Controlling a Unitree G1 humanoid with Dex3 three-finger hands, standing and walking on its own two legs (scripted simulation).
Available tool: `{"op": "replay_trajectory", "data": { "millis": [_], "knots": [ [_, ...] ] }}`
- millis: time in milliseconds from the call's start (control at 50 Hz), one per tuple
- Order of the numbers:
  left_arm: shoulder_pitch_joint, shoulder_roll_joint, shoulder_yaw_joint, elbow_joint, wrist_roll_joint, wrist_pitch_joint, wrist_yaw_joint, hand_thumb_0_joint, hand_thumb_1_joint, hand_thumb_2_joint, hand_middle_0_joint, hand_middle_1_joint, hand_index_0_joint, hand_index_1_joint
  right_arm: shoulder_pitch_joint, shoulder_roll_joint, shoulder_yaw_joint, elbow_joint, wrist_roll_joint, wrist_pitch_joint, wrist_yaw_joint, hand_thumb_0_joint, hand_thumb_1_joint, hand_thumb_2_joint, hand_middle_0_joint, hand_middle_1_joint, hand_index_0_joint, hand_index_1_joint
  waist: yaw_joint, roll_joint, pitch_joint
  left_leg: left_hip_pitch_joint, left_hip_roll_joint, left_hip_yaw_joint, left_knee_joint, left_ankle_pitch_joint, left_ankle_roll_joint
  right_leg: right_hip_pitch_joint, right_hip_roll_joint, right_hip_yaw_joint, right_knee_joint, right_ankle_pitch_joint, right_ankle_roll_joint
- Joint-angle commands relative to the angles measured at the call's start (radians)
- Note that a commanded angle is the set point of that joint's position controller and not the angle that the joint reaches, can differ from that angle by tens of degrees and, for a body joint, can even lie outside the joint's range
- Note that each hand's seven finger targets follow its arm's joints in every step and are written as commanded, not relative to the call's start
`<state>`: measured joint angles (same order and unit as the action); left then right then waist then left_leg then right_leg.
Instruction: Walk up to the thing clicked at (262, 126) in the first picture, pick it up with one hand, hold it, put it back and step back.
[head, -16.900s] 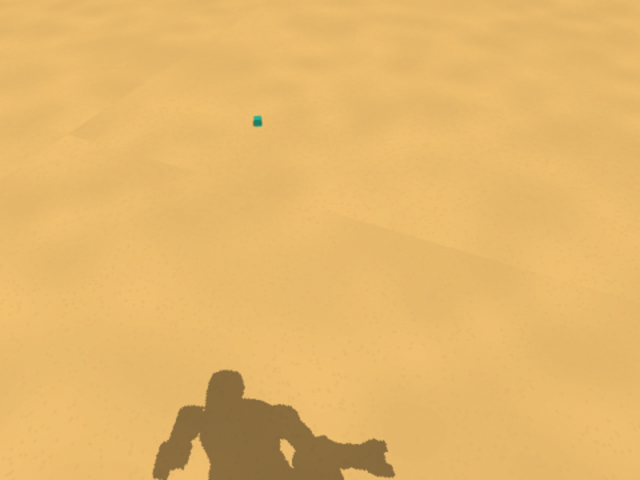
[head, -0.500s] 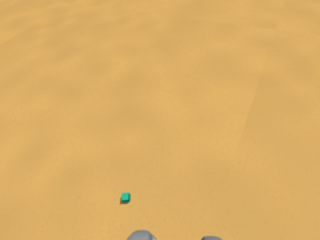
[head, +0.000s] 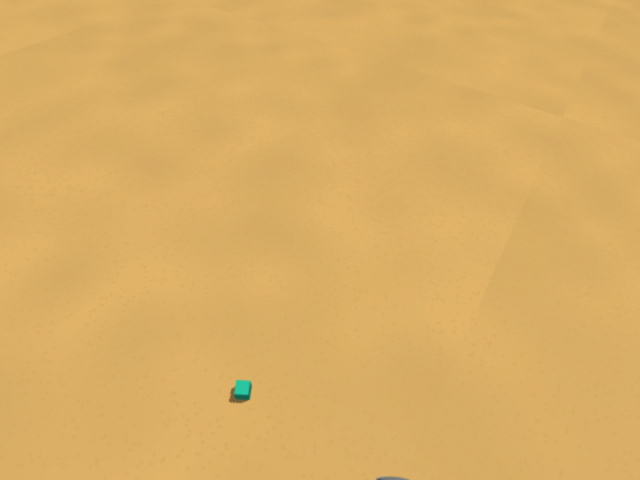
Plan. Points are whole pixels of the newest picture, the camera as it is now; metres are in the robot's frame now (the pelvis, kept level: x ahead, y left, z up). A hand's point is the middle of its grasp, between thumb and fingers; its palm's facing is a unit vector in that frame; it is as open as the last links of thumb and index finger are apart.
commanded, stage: stand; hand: left
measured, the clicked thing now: (243, 390) +0.49 +0.22 -0.73
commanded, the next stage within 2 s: none
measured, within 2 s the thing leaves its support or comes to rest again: neither
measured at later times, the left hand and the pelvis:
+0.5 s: hand out of the picture +0.10 +0.27 -0.12, palm faces -0.04 -0.93 -0.36, open 7.4 cm; pelvis +0.01 +0.00 +0.03, yaw -1 degrees
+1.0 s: hand out of the picture +0.09 +0.26 -0.13, palm faces -0.04 -0.94 -0.34, open 7.4 cm; pelvis +0.01 +0.01 +0.03, yaw -1 degrees
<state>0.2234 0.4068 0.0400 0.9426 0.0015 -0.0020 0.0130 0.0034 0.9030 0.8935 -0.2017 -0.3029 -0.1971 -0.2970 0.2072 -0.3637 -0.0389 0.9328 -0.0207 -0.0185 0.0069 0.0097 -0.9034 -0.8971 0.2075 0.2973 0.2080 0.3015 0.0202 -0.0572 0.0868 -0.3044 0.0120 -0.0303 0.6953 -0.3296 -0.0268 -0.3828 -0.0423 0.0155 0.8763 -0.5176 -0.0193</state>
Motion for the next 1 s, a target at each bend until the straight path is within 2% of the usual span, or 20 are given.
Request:
{"op": "replay_trajectory", "data": {
  "millis": [0, 20, 40, 60, 80, 100, 120, 140, 160, 180, 220, 280, 380, 460, 580, 680, 760, 840, 940, 980],
  "knots": [
    [0.077, 0.167, 0.046, -0.006, 0.001, -0.037, 0.005, 0.000, 0.900, 0.900, -0.200, -0.300, -0.200, -0.300, -0.127, -0.262, -0.072, -0.050, 0.009, -0.013, -0.011, 0.000, -0.900, -0.900, 0.200, 0.300, 0.200, 0.300, 0.038, 0.321, -0.059, -0.046, 0.158, -0.173, -0.254, 0.102, 0.137, 0.180, 0.004, -0.027, -0.320, 0.176, 0.002],
    [0.063, 0.179, 0.040, -0.004, 0.008, -0.047, 0.007, 0.000, 0.900, 0.900, -0.200, -0.300, -0.200, -0.300, -0.106, -0.208, -0.058, -0.044, 0.020, -0.010, -0.010, 0.000, -0.900, -0.900, 0.200, 0.300, 0.200, 0.300, 0.036, 0.241, -0.091, -0.035, 0.136, -0.149, -0.181, 0.188, 0.094, 0.247, -0.026, 0.034, -0.414, 0.296, -0.002],
    [0.045, 0.234, 0.046, -0.005, 0.021, -0.057, 0.010, 0.000, 0.900, 0.900, -0.200, -0.300, -0.200, -0.300, -0.068, -0.157, -0.045, -0.040, 0.031, -0.007, -0.012, 0.000, -0.900, -0.900, 0.200, 0.300, 0.200, 0.300, 0.007, 0.091, -0.107, -0.032, 0.066, -0.090, -0.068, 0.155, 0.051, 0.244, -0.137, 0.226, -0.490, 0.382, -0.032],
    [-0.017, 0.283, 0.049, -0.010, 0.025, -0.063, 0.011, 0.000, 0.900, 0.900, -0.200, -0.300, -0.200, -0.300, -0.074, -0.142, -0.041, -0.037, 0.034, -0.003, -0.015, 0.000, -0.900, -0.900, 0.200, 0.300, 0.200, 0.300, -0.037, 0.025, -0.085, -0.022, 0.005, -0.043, -0.052, 0.040, 0.026, 0.175, -0.218, 0.344, -0.529, 0.373, -0.075],
    [-0.091, 0.302, 0.047, -0.008, 0.026, -0.062, 0.006, 0.000, 0.900, 0.900, -0.200, -0.300, -0.200, -0.300, -0.061, -0.165, -0.042, -0.011, 0.032, 0.002, -0.016, 0.000, -0.900, -0.900, 0.200, 0.300, 0.200, 0.300, -0.056, 0.013, -0.084, 0.075, 0.020, -0.029, -0.081, -0.081, 0.046, 0.047, -0.239, 0.334, -0.555, 0.187, -0.116],
    [-0.147, 0.277, 0.035, -0.008, 0.025, -0.058, -0.001, 0.000, 0.900, 0.900, -0.200, -0.300, -0.200, -0.300, -0.046, -0.181, -0.046, 0.008, 0.030, 0.001, -0.011, 0.000, -0.900, -0.900, 0.200, 0.300, 0.200, 0.300, -0.074, -0.004, -0.047, 0.175, 0.028, -0.034, -0.126, -0.064, 0.051, -0.059, -0.203, 0.284, -0.560, 0.072, -0.112],
    [-0.159, 0.246, 0.023, -0.006, 0.020, -0.052, -0.007, 0.000, 0.900, 0.900, -0.200, -0.300, -0.200, -0.300, -0.054, -0.199, -0.047, 0.023, 0.025, -0.001, -0.004, 0.000, -0.900, -0.900, 0.200, 0.300, 0.200, 0.300, -0.073, 0.010, -0.031, 0.192, 0.044, -0.061, -0.214, -0.021, 0.055, -0.053, -0.147, 0.214, -0.560, 0.006, -0.069],
    [-0.152, 0.213, 0.014, -0.002, 0.009, -0.048, -0.008, 0.000, 0.900, 0.900, -0.200, -0.300, -0.200, -0.300, -0.074, -0.216, -0.051, 0.033, 0.019, -0.003, 0.003, 0.000, -0.900, -0.900, 0.200, 0.300, 0.200, 0.300, -0.059, 0.032, -0.032, 0.174, 0.071, -0.103, -0.251, -0.008, 0.069, -0.023, -0.091, 0.153, -0.562, -0.030, -0.035],
    [-0.146, 0.192, 0.006, 0.006, 0.004, -0.049, -0.008, 0.000, 0.900, 0.900, -0.200, -0.300, -0.200, -0.300, -0.094, -0.226, -0.053, 0.039, 0.013, -0.007, 0.005, 0.000, -0.900, -0.900, 0.200, 0.300, 0.200, 0.300, -0.045, 0.042, -0.058, 0.145, 0.090, -0.121, -0.273, 0.018, 0.079, 0.048, -0.074, 0.120, -0.542, 0.043, -0.021],
    [-0.129, 0.182, 0.003, 0.021, 0.001, -0.048, -0.010, 0.000, 0.900, 0.900, -0.200, -0.300, -0.200, -0.300, -0.110, -0.223, -0.047, 0.040, 0.010, -0.008, 0.006, 0.000, -0.900, -0.900, 0.200, 0.300, 0.200, 0.300, -0.035, 0.030, -0.034, 0.110, 0.091, -0.125, -0.300, -0.009, 0.080, 0.064, -0.070, 0.119, -0.540, 0.062, -0.019],
    [-0.127, 0.180, 0.003, 0.049, 0.004, -0.045, -0.014, 0.000, 0.900, 0.900, -0.200, -0.300, -0.200, -0.300, -0.118, -0.203, -0.036, 0.051, 0.012, -0.010, 0.005, 0.000, -0.900, -0.900, 0.200, 0.300, 0.200, 0.300, -0.036, -0.019, -0.014, 0.123, 0.083, -0.105, -0.307, 0.019, 0.067, 0.064, -0.083, 0.139, -0.574, 0.067, -0.023],
    [-0.132, 0.170, 0.001, 0.063, 0.003, -0.046, -0.014, 0.000, 0.900, 0.900, -0.200, -0.300, -0.200, -0.300, -0.119, -0.211, -0.033, 0.078, 0.015, -0.015, 0.004, 0.000, -0.900, -0.900, 0.200, 0.300, 0.200, 0.300, -0.028, -0.007, -0.033, 0.129, 0.080, -0.091, -0.332, 0.085, 0.055, 0.118, -0.096, 0.136, -0.592, 0.118, -0.018],
    [-0.137, 0.171, 0.004, 0.089, -0.003, -0.044, -0.015, 0.000, 0.900, 0.900, -0.200, -0.300, -0.200, -0.300, -0.132, -0.202, -0.023, 0.107, 0.012, -0.023, 0.001, 0.000, -0.900, -0.900, 0.200, 0.300, 0.200, 0.300, -0.014, 0.033, -0.085, 0.141, 0.097, -0.091, -0.379, 0.155, 0.045, 0.209, -0.082, 0.098, -0.564, 0.279, -0.009],
    [-0.148, 0.168, 0.003, 0.098, -0.005, -0.045, -0.012, 0.000, 0.900, 0.900, -0.200, -0.300, -0.200, -0.300, -0.153, -0.209, -0.022, 0.123, 0.014, -0.027, -0.003, 0.000, -0.900, -0.900, 0.200, 0.300, 0.200, 0.300, -0.004, 0.041, -0.128, 0.140, 0.108, -0.085, -0.381, 0.294, 0.042, 0.299, -0.086, 0.069, -0.537, 0.456, -0.003],
    [-0.179, 0.176, 0.003, 0.116, -0.001, -0.035, -0.012, 0.000, 0.900, 0.900, -0.200, -0.300, -0.200, -0.300, -0.157, -0.203, -0.017, 0.148, 0.014, -0.018, -0.004, 0.000, -0.900, -0.900, 0.200, 0.300, 0.200, 0.300, -0.013, 0.061, -0.096, 0.138, 0.109, -0.083, -0.416, 0.220, 0.036, 0.268, -0.080, 0.064, -0.563, 0.368, 0.005],
    [-0.180, 0.175, 0.002, 0.123, 0.001, -0.037, -0.012, 0.000, 0.900, 0.900, -0.200, -0.300, -0.200, -0.300, -0.171, -0.204, -0.015, 0.154, 0.015, -0.019, -0.005, 0.000, -0.900, -0.900, 0.200, 0.300, 0.200, 0.300, -0.013, 0.076, -0.105, 0.160, 0.112, -0.077, -0.415, 0.270, 0.034, 0.278, -0.086, 0.067, -0.567, 0.415, 0.005],
    [-0.197, 0.176, 0.001, 0.124, 0.005, -0.035, -0.011, 0.000, 0.900, 0.900, -0.200, -0.300, -0.200, -0.300, -0.175, -0.197, -0.013, 0.155, 0.013, -0.013, -0.004, 0.000, -0.900, -0.900, 0.200, 0.300, 0.200, 0.300, -0.024, 0.060, -0.086, 0.152, 0.108, -0.076, -0.426, 0.206, 0.031, 0.248, -0.082, 0.066, -0.588, 0.354, 0.010],
    [-0.186, 0.170, 0.000, 0.127, 0.005, -0.036, -0.012, 0.000, 0.900, 0.900, -0.200, -0.300, -0.200, -0.301, -0.187, -0.207, -0.015, 0.155, 0.013, -0.015, -0.005, 0.000, -0.900, -0.900, 0.200, 0.300, 0.200, 0.300, -0.024, 0.090, -0.131, 0.199, 0.114, -0.066, -0.410, 0.259, 0.033, 0.261, -0.087, 0.068, -0.577, 0.425, 0.008],
    [-0.176, 0.166, -0.003, 0.133, 0.003, -0.039, -0.011, 0.000, 0.900, 0.900, -0.200, -0.300, -0.200, -0.301, -0.190, -0.203, -0.012, 0.155, 0.015, -0.010, -0.004, 0.000, -0.900, -0.900, 0.200, 0.300, 0.200, 0.300, -0.024, 0.050, -0.115, 0.192, 0.113, -0.068, -0.410, 0.267, 0.035, 0.259, -0.087, 0.064, -0.590, 0.426, 0.010],
    [-0.180, 0.166, -0.003, 0.132, 0.005, -0.035, -0.012, 0.000, 0.900, 0.900, -0.200, -0.300, -0.200, -0.301, -0.185, -0.205, -0.010, 0.157, 0.014, -0.009, -0.004, 0.000, -0.900, -0.900, 0.200, 0.300, 0.200, 0.300, -0.027, 0.065, -0.103, 0.182, 0.108, -0.064, -0.418, 0.208, 0.032, 0.244, -0.086, 0.070, -0.602, 0.372, 0.010]
  ]
}}
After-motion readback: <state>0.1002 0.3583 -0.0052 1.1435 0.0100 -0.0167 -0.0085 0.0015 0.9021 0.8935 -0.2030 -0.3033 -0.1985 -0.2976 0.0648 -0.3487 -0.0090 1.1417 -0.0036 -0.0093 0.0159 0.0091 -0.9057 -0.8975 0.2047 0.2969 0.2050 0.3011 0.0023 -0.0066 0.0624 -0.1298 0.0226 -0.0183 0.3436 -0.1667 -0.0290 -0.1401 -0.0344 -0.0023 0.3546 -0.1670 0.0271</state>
